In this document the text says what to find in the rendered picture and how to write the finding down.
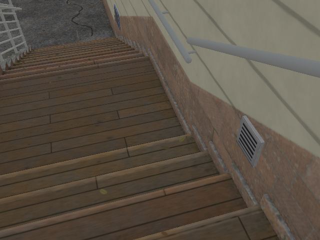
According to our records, stairs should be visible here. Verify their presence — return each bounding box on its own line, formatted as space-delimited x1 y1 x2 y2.
0 133 280 240
0 37 144 80

